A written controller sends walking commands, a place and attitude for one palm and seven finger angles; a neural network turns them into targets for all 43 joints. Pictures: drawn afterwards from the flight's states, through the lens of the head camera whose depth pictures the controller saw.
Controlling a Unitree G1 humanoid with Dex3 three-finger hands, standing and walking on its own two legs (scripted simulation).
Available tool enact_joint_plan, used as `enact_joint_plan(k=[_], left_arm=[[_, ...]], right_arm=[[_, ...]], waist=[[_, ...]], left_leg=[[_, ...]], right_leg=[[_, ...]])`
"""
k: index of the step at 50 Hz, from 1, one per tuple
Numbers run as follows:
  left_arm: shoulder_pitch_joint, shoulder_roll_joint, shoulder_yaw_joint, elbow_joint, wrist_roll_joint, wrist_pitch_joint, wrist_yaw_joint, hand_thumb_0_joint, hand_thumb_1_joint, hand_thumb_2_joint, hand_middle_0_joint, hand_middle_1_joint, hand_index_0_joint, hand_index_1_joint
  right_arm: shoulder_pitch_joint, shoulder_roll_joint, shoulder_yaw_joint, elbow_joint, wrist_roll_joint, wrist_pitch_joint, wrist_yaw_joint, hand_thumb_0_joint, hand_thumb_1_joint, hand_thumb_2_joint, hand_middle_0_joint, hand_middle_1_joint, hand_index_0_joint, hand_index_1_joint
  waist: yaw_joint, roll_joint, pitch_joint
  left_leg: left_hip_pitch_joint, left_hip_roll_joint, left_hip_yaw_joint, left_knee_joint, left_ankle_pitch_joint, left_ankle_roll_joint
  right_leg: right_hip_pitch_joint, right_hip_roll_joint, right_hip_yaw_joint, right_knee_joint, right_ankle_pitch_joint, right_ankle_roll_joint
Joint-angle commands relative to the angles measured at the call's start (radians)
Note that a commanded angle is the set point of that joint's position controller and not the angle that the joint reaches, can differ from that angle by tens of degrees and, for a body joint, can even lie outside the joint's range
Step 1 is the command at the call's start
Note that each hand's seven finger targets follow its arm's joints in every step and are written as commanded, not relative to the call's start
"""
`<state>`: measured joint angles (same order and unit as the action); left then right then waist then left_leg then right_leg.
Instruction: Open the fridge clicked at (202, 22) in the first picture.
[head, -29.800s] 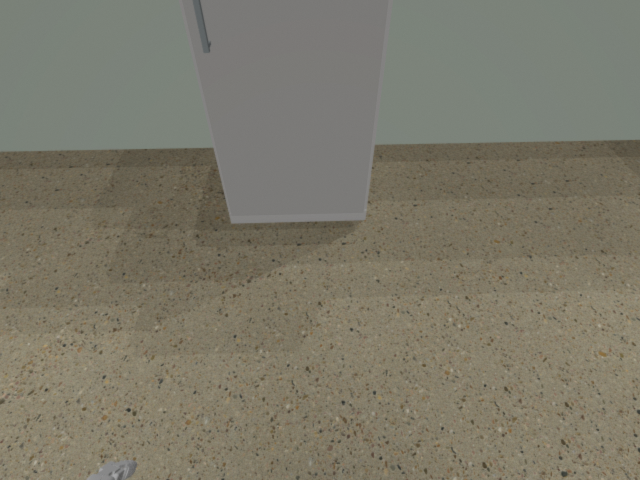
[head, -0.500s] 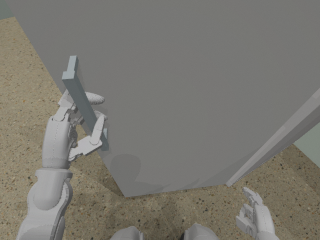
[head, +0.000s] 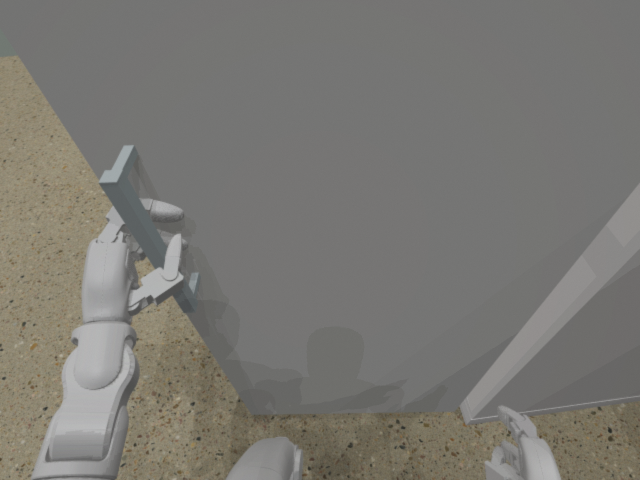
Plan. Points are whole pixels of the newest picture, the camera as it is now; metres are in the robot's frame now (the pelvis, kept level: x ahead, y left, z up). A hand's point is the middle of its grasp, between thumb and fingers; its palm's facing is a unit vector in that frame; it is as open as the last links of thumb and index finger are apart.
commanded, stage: stop walking and hold the door back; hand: left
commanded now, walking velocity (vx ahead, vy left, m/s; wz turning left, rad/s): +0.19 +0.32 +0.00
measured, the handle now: (163, 242) +0.33 +0.21 +0.14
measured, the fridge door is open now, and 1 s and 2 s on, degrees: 84 76 78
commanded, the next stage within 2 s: loosen the grip on the handle in 1.18 s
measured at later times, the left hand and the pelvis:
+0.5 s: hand (182, 230) +0.35 +0.19 +0.14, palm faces +0.19 -0.95 -0.26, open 5.3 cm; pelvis -0.09 +0.00 +0.00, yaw +2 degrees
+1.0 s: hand (185, 222) +0.36 +0.19 +0.14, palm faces +0.12 -0.98 -0.14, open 5.2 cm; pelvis -0.07 +0.03 +0.00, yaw -2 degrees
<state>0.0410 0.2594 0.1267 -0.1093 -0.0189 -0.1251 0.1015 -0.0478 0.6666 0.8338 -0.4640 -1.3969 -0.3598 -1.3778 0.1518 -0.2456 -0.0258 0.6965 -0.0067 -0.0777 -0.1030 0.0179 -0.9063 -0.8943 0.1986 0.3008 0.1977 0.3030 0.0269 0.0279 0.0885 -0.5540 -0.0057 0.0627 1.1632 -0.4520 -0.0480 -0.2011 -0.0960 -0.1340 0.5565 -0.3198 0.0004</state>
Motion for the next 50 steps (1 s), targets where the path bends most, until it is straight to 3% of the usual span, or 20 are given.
enact_joint_plan(k=[1,8,12,13,15,16,18,20,25,26,27,28,29,30,35,39,44,47,48,50], left_arm=[[-0.528,0.25,0.149,0.059,-0.009,-0.067,0.051,0.0,0.9,0.9,-0.45,-1.4,-0.45,-1.4],[-0.855,0.318,0.151,0.277,-0.003,-0.079,0.042,0.0,0.9,0.9,-0.45,-1.4,-0.45,-1.4],[-1.005,0.346,0.153,0.387,0.003,-0.086,0.034,0.0,0.9,0.9,-0.45,-1.4,-0.45,-1.4],[-1.054,0.333,0.136,0.406,0.001,-0.097,0.03,0.0,0.9,0.9,-0.45,-1.4,-0.45,-1.4],[-1.157,0.257,0.067,0.396,-0.018,-0.117,0.022,0.0,0.9,0.9,-0.45,-1.4,-0.45,-1.4],[-1.177,0.272,0.065,0.438,-0.003,-0.103,0.022,0.0,0.9,0.9,-0.45,-1.4,-0.45,-1.4],[-1.211,0.313,0.086,0.537,0.019,-0.091,0.008,0.0,0.9,0.9,-0.45,-1.4,-0.45,-1.4],[-1.286,0.294,0.063,0.618,0.0,-0.079,-0.006,0.0,0.9,0.9,-0.45,-1.4,-0.45,-1.4],[-1.254,0.273,0.047,0.796,-0.008,-0.065,-0.039,0.0,0.9,0.9,-0.45,-1.4,-0.45,-1.4],[-1.247,0.3,0.063,0.824,-0.006,-0.069,-0.038,0.0,0.9,0.9,-0.45,-1.4,-0.45,-1.4],[-1.257,0.385,0.12,0.85,0.008,-0.074,-0.03,0.0,0.9,0.9,-0.45,-1.4,-0.45,-1.4],[-1.258,0.467,0.188,0.867,0.012,-0.071,-0.024,0.0,0.9,0.9,-0.45,-1.4,-0.45,-1.4],[-1.209,0.469,0.197,0.878,0.021,-0.061,-0.021,0.0,0.9,0.9,-0.45,-1.4,-0.45,-1.4],[-1.189,0.451,0.18,0.887,0.011,-0.045,-0.028,0.0,0.9,0.9,-0.45,-1.4,-0.45,-1.4],[-1.122,0.51,0.277,0.874,-0.001,-0.097,-0.033,0.0,0.9,0.9,-0.45,-1.4,-0.45,-1.4],[-1.033,0.492,0.287,0.774,-0.008,-0.106,-0.033,0.0,0.9,0.9,-0.45,-1.4,-0.45,-1.4],[-1.012,0.42,0.234,0.568,-0.011,-0.121,-0.028,0.0,0.9,0.9,-0.45,-1.4,-0.45,-1.4],[-0.92,0.346,0.197,0.414,-0.016,-0.133,-0.04,0.0,0.9,0.9,-0.45,-1.4,-0.45,-1.4],[-0.88,0.273,0.147,0.411,-0.021,-0.127,-0.048,0.0,0.9,0.9,-0.45,-1.4,-0.45,-1.4],[-0.915,0.263,0.116,0.27,-0.012,-0.144,-0.053,0.0,0.9,0.9,-0.45,-1.4,-0.45,-1.4]], right_arm=[[-0.073,-0.054,0.006,-0.166,0.01,-0.025,-0.014,0.0,-0.9,-0.9,0.2,0.3,0.2,0.3],[-0.063,-0.096,-0.001,-0.17,0.023,0.007,0.019,0.0,-0.9,-0.9,0.2,0.3,0.2,0.3],[-0.008,-0.099,-0.001,-0.148,0.023,0.01,0.022,0.0,-0.9,-0.9,0.2,0.3,0.2,0.3],[0.002,-0.108,-0.003,-0.147,0.023,0.007,0.016,0.0,-0.9,-0.9,0.2,0.3,0.2,0.3],[-0.013,-0.15,-0.011,-0.176,0.031,-0.011,0.01,0.0,-0.9,-0.9,0.2,0.3,0.2,0.3],[0.0,-0.125,-0.002,-0.159,0.035,-0.014,0.009,0.0,-0.9,-0.9,0.2,0.3,0.2,0.3],[0.017,-0.13,-0.005,-0.136,0.045,-0.015,0.008,0.0,-0.9,-0.9,0.2,0.3,0.2,0.3],[0.058,-0.152,-0.009,-0.111,0.054,-0.022,-0.001,0.0,-0.9,-0.9,0.2,0.3,0.2,0.3],[0.074,-0.16,0.003,-0.078,0.051,-0.016,-0.011,0.0,-0.9,-0.9,0.2,0.3,0.2,0.3],[0.081,-0.157,0.004,-0.067,0.052,-0.015,-0.009,0.0,-0.9,-0.9,0.2,0.3,0.2,0.3],[0.093,-0.142,-0.004,-0.057,0.052,-0.011,-0.008,0.0,-0.9,-0.9,0.2,0.3,0.2,0.3],[0.093,-0.135,-0.015,-0.066,0.049,-0.012,-0.015,0.0,-0.9,-0.9,0.2,0.3,0.2,0.3],[0.117,-0.158,-0.031,-0.054,0.043,-0.023,-0.012,0.0,-0.9,-0.9,0.2,0.3,0.2,0.3],[0.107,-0.157,-0.033,-0.043,0.051,-0.025,-0.003,0.0,-0.9,-0.9,0.2,0.3,0.2,0.3],[0.092,-0.143,0.004,-0.041,0.037,-0.034,-0.002,0.0,-0.9,-0.9,0.2,0.3,0.2,0.3],[0.072,-0.138,0.005,-0.09,0.027,-0.04,0.0,0.0,-0.9,-0.9,0.2,0.3,0.2,0.3],[0.072,-0.149,-0.014,-0.115,0.024,-0.039,0.003,0.0,-0.9,-0.9,0.2,0.3,0.2,0.3],[0.042,-0.168,-0.025,-0.165,0.037,-0.028,0.014,0.0,-0.9,-0.9,0.2,0.3,0.2,0.3],[0.026,-0.152,-0.018,-0.177,0.04,-0.026,0.022,0.0,-0.9,-0.9,0.2,0.3,0.2,0.3],[0.011,-0.126,-0.004,-0.179,0.024,-0.033,0.025,0.0,-0.9,-0.9,0.2,0.3,0.2,0.3]], waist=[[-0.01,-0.241,-0.239],[0.015,-0.21,-0.298],[-0.019,-0.123,-0.376],[-0.033,-0.059,-0.387],[-0.034,0.338,-0.317],[-0.031,0.303,-0.291],[-0.042,0.16,-0.278],[-0.039,0.045,-0.277],[-0.023,0.097,-0.306],[-0.016,0.042,-0.336],[-0.017,-0.161,-0.372],[-0.007,-0.367,-0.336],[-0.013,-0.237,-0.324],[-0.021,-0.231,-0.31],[-0.033,-0.186,-0.277],[-0.016,-0.226,-0.284],[-0.036,-0.143,-0.328],[-0.013,0.095,-0.375],[-0.018,0.117,-0.366],[-0.033,0.264,-0.364]], left_leg=[[0.056,0.008,-0.009,-0.242,0.056,0.018],[0.133,0.004,-0.005,-0.447,-0.021,0.049],[0.354,-0.024,0.056,-0.737,0.076,0.078],[0.45,0.005,0.022,-0.806,0.096,0.101],[0.568,0.298,-0.354,-0.911,0.081,0.212],[0.586,0.368,-0.433,-0.896,0.277,0.281],[0.541,0.371,-0.426,-0.857,0.244,0.304],[0.534,0.327,-0.309,-0.812,0.304,0.28],[0.37,0.23,-0.094,-0.65,0.339,0.165],[0.266,0.204,-0.072,-0.541,0.33,0.139],[0.085,0.126,0.003,-0.312,0.233,0.095],[-0.102,0.028,-0.009,-0.083,-0.098,0.046],[-0.107,0.052,-0.107,0.01,-0.104,0.037],[-0.093,0.063,-0.134,0.015,-0.083,0.037],[0.04,0.064,-0.039,-0.161,0.081,0.024],[0.163,0.04,0.031,-0.392,0.143,0.023],[0.373,0.043,0.023,-0.673,0.341,0.024],[0.453,0.228,-0.181,-0.739,0.637,0.113],[0.446,0.244,-0.189,-0.709,0.721,0.133],[0.482,0.262,-0.2,-0.714,0.867,0.153]], right_leg=[[0.184,-0.278,0.22,-0.126,0.764,-0.098],[0.214,-0.328,0.329,-0.218,0.383,-0.13],[0.133,-0.225,0.243,-0.145,0.063,-0.089],[0.053,-0.155,0.183,-0.065,0.006,-0.054],[-0.255,0.037,-0.016,0.213,-0.163,0.013],[-0.347,0.063,0.03,0.358,-0.234,0.007],[-0.382,0.026,0.116,0.408,-0.165,0.011],[-0.335,0.033,0.089,0.323,-0.086,0.021],[0.037,0.099,0.004,-0.035,0.015,0.012],[0.183,0.066,0.072,-0.1,0.016,-0.013],[0.329,-0.107,0.342,-0.178,-0.006,-0.091],[0.369,-0.306,0.633,-0.256,0.151,-0.205],[0.332,-0.343,0.587,-0.242,0.218,-0.219],[0.293,-0.313,0.542,-0.226,0.222,-0.194],[0.163,-0.193,0.23,-0.198,0.355,-0.126],[0.116,-0.142,0.196,-0.189,0.348,-0.105],[0.07,-0.103,0.177,-0.133,0.274,-0.065],[0.017,0.052,0.116,0.009,0.169,0.008],[0.004,0.086,0.108,0.033,0.169,0.011],[-0.036,0.082,0.086,0.079,0.056,0.013]])
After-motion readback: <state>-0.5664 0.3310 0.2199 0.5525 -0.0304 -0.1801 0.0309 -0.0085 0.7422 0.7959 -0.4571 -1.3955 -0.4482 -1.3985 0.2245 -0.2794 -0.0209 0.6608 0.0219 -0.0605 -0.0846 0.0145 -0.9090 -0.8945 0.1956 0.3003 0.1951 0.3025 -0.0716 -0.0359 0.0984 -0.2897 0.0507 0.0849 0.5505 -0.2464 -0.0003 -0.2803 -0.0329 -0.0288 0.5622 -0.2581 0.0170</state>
